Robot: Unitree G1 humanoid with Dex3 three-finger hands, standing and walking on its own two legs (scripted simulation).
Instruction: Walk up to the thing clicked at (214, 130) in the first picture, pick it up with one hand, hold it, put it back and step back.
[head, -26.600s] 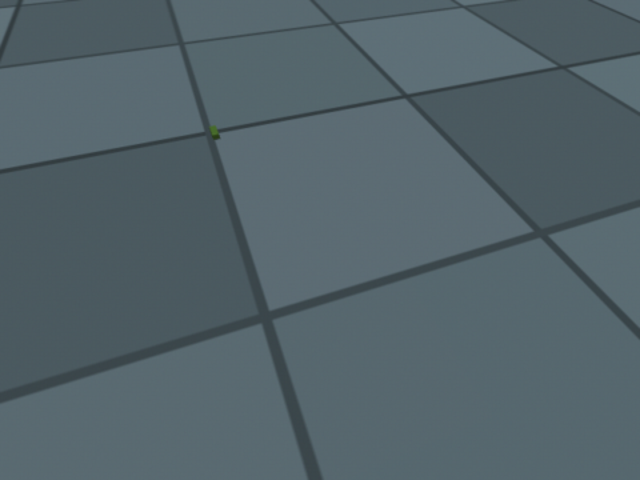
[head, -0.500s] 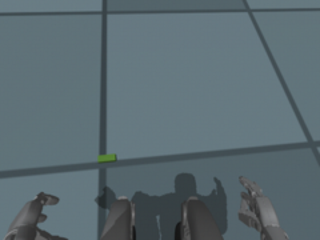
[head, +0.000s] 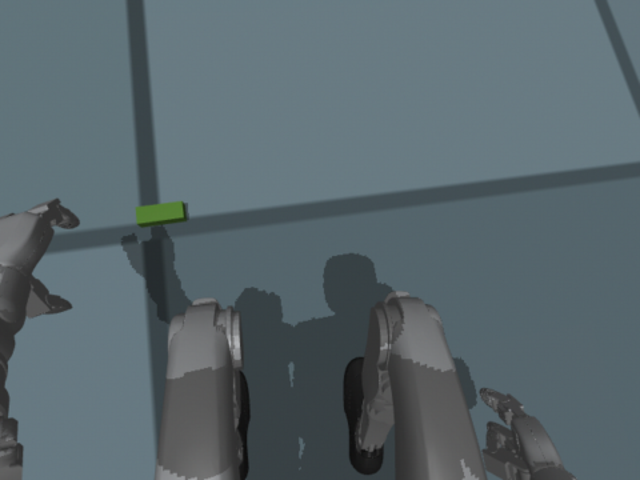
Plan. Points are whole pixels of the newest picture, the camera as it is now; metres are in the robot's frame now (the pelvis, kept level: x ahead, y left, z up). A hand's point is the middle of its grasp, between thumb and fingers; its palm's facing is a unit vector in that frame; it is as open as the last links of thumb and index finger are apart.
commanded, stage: rise first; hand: left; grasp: from above
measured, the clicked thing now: (161, 214) +0.52 +0.29 -0.41
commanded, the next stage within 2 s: none
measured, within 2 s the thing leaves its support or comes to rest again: neither
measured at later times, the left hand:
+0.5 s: hand (77, 236) +0.43 +0.36 -0.23, palm faces -0.45 -0.07 -0.89, open 12.0 cm
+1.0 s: hand (97, 223) +0.46 +0.35 -0.27, palm faces -0.45 -0.10 -0.89, open 12.6 cm
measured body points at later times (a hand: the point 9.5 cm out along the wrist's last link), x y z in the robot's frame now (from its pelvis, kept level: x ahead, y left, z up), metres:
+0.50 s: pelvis +0.00 +0.02 -0.07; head +0.23 +0.08 +0.31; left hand +0.45 +0.36 -0.18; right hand +0.06 -0.27 -0.18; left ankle +0.08 +0.13 -0.39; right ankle +0.10 -0.12 -0.39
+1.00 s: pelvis +0.01 +0.02 -0.09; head +0.28 +0.08 +0.26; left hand +0.48 +0.35 -0.22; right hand +0.05 -0.27 -0.19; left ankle +0.08 +0.13 -0.39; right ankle +0.10 -0.12 -0.39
